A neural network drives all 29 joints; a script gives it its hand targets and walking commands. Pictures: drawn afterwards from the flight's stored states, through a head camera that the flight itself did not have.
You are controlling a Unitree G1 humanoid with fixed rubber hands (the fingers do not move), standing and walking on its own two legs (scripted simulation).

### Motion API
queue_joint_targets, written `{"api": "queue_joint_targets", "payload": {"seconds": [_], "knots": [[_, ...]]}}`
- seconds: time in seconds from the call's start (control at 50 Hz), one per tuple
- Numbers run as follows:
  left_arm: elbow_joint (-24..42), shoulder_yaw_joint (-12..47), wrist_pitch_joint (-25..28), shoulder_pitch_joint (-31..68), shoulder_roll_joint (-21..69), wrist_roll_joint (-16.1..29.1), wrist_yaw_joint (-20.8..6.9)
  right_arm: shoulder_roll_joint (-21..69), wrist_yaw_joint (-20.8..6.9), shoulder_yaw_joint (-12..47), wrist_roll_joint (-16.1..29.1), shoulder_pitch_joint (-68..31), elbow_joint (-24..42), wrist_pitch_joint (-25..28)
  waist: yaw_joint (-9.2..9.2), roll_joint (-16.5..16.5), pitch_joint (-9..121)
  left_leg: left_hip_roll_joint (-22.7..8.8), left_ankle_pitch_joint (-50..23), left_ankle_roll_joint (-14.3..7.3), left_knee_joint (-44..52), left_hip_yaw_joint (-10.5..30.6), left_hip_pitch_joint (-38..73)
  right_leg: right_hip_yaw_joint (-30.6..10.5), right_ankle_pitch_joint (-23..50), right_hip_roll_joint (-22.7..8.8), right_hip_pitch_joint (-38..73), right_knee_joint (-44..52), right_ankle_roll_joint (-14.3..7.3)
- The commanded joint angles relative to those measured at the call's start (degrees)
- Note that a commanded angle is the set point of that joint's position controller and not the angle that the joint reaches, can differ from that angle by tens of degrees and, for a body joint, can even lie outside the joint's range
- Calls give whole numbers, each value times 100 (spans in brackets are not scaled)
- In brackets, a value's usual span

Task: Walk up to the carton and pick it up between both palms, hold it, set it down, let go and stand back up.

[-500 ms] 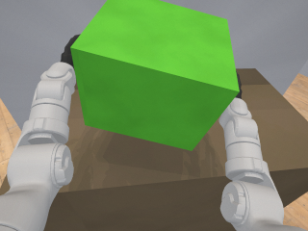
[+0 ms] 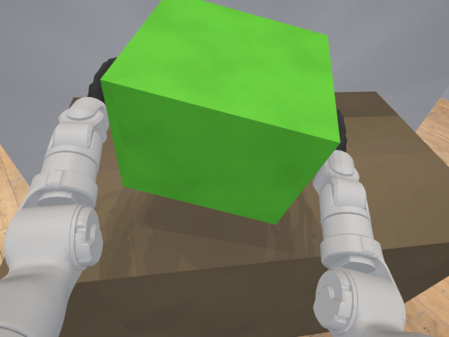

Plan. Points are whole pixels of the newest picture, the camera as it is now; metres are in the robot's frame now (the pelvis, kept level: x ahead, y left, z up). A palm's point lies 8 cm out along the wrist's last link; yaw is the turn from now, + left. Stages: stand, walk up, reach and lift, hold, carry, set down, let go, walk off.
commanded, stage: set down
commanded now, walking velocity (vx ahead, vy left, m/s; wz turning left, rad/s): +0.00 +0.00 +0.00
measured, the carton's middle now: (224, 111) +0.49 -0.04 +0.16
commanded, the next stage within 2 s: none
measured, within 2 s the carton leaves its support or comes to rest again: rests again in 1.76 s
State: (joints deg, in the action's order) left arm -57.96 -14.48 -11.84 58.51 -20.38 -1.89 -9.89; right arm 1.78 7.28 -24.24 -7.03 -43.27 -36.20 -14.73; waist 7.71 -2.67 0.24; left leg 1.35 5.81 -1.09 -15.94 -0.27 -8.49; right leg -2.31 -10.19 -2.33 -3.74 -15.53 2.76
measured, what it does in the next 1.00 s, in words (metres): stands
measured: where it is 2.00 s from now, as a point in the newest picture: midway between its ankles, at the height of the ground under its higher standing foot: outside the picture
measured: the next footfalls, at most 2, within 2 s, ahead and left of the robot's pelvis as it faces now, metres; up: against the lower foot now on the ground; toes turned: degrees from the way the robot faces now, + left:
none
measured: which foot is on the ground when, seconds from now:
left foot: down 0.00-1.00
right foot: down 0.00-1.00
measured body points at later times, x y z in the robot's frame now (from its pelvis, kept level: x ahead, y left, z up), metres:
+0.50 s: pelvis +0.01 +0.01 +0.00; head +0.02 +0.02 +0.45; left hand +0.50 +0.16 +0.19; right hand +0.39 -0.23 +0.14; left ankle +0.03 +0.10 -0.75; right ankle -0.02 -0.15 -0.75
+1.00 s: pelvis +0.01 +0.01 +0.00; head +0.03 +0.02 +0.45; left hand +0.50 +0.16 +0.17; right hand +0.39 -0.23 +0.12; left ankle +0.03 +0.10 -0.75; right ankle -0.02 -0.15 -0.75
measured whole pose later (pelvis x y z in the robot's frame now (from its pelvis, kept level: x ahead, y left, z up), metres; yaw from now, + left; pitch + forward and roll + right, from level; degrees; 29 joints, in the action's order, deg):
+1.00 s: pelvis +0.01 +0.01 +0.00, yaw +0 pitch +3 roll +0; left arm -67.3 -14.5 -3.3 60.0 -20.2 -2.2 -11.2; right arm 6.4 5.9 -29.6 -13.1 -39.3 -32.8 -10.8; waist 8.7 -1.9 1.5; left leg 1.6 8.1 -1.5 -19.1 -0.6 -13.7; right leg -2.4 -11.6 -2.7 -8.2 -17.1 3.4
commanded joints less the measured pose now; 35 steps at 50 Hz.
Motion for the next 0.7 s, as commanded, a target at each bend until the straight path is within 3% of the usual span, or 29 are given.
{"api": "queue_joint_targets", "payload": {"seconds": [0.0,0.04,0.06,0.1,0.12,0.14,0.16,0.18,0.22,0.24,0.26,0.28,0.3,0.32,0.34,0.38,0.4,0.42,0.46,0.48,0.5,0.52,0.54,0.56,0.58,0.62,0.64,0.66,0.68], "knots": [[1082,1033,435,4320,2785,328,-845,2208,-756,2145,215,-4864,1435,632,105,681,3657,91,-1755,309,-278,-385,1608,532,2372,316,386,-200,-75],[745,854,407,4133,2561,176,-944,2229,-729,1955,172,-4601,1178,547,111,549,3291,116,-1304,221,-137,-460,1372,505,2111,311,436,-125,-42],[810,804,412,4102,2566,260,-948,2184,-691,2067,283,-5008,1781,614,0,361,3551,119,-1292,203,-142,-435,1377,583,2254,314,564,-126,14],[868,953,480,4057,2685,269,-954,2272,-665,2072,122,-4776,1450,618,110,576,3604,133,-1555,235,-179,-442,1382,585,2522,289,624,-251,3],[826,791,519,4176,2538,234,-935,2188,-743,2163,170,-4793,1553,646,-96,584,3701,104,-1550,252,-182,-401,1446,595,2298,334,558,-260,21],[951,912,550,4180,2633,355,-934,2148,-700,2053,193,-4923,1716,699,1,754,3992,111,-1685,272,-274,-445,1564,579,2360,308,502,-252,-43],[968,1083,622,4180,2824,397,-851,2199,-735,2149,85,-4979,1938,801,91,660,4225,36,-1899,328,-327,-317,1685,693,2333,365,281,-295,-10],[1206,1232,714,4527,2974,527,-823,2321,-758,2184,36,-4748,1613,775,87,795,4174,56,-2203,411,-470,-371,1868,698,2295,384,235,-277,-25],[841,1075,694,4349,2817,381,-835,2403,-781,2214,57,-4671,1521,675,24,661,3867,51,-1941,349,-349,-323,1719,619,2303,351,183,-186,-14],[826,1104,669,4118,2870,384,-823,2316,-783,2320,147,-4845,1803,733,-61,762,4044,38,-2207,374,-454,-318,1769,613,2552,380,207,-265,-41],[491,947,639,4346,2716,349,-877,2273,-793,2026,65,-4642,1228,617,24,597,3700,48,-1658,306,-324,-322,1562,593,2026,353,182,-165,1],[678,959,657,4500,2618,253,-939,2408,-810,2075,141,-4698,1283,617,-43,460,3591,101,-1495,260,-268,-403,1440,549,2245,355,416,-154,11],[741,904,699,4239,2639,245,-912,2551,-770,2336,157,-4869,1633,685,-243,513,4008,112,-1701,271,-306,-383,1372,517,2712,306,677,-294,49],[668,883,706,4301,2691,266,-871,2420,-756,2236,100,-4750,1447,650,-70,557,3842,97,-1687,270,-272,-359,1308,570,2721,330,738,-307,49],[717,989,720,4323,2804,280,-908,2291,-787,2106,74,-4968,1655,708,27,697,4045,67,-1885,314,-337,-353,1514,621,2654,358,445,-324,29],[578,965,774,4206,2661,292,-942,2332,-728,2126,-13,-4614,1616,719,41,556,4077,95,-1947,284,-417,-363,1455,608,3108,313,466,-342,69],[214,792,688,4103,2708,193,-990,2271,-728,1987,-53,-4789,1640,691,14,535,3735,122,-1752,262,-316,-371,1472,580,2737,323,302,-266,135],[315,891,683,4302,2725,277,-999,2225,-761,1864,-76,-4497,1234,617,127,573,3491,36,-1674,327,-265,-402,1477,686,2269,379,241,-236,64],[543,823,712,4308,2700,96,-1034,2323,-778,1730,-159,-4314,1132,575,139,660,3522,77,-1894,338,-331,-417,1570,648,2508,368,318,-231,35],[230,699,672,4026,2570,135,-1070,2293,-794,1795,-52,-4464,1373,612,-4,512,3630,1,-1847,302,-316,-393,1487,618,2515,346,352,-224,56],[329,735,687,4024,2794,108,-1022,2332,-799,1857,-102,-4531,1504,654,-16,869,3809,33,-2186,360,-411,-388,1666,607,2638,345,369,-258,79],[437,864,772,4049,2901,257,-991,2272,-795,1940,-162,-4502,1636,708,152,779,4141,20,-2587,373,-538,-231,1876,641,2906,377,217,-270,41],[755,1115,901,4098,3064,318,-947,2488,-792,2165,-85,-4556,1754,807,101,814,4435,-59,-3076,448,-689,-222,2173,694,2906,395,71,-342,11],[799,1146,918,4424,2946,313,-928,2391,-779,1967,-183,-4461,1530,791,207,912,4339,-16,-3045,501,-705,-192,2081,747,2890,423,20,-285,24],[673,874,929,4307,2754,141,-928,2453,-786,1938,-192,-4385,1369,767,42,902,3960,39,-2708,430,-629,-273,1941,660,2847,371,47,-264,19],[280,721,793,3959,2658,-22,-1004,2266,-786,1755,-204,-4283,1311,703,39,739,3634,31,-2105,364,-472,-406,1609,657,2646,371,249,-229,51],[281,701,810,3839,2736,16,-1027,2323,-781,1782,-299,-4225,1344,693,128,604,3602,11,-2159,338,-464,-313,1638,635,2689,336,261,-239,49],[187,756,779,3812,2759,59,-1061,2321,-772,1859,-219,-4358,1498,763,86,495,3613,18,-2275,359,-475,-353,1516,662,2772,370,435,-252,76],[328,909,776,4124,2769,154,-1049,2315,-753,1714,-244,-4370,1434,717,240,652,3653,12,-2347,360,-462,-316,1636,718,2808,380,326,-269,104]]}}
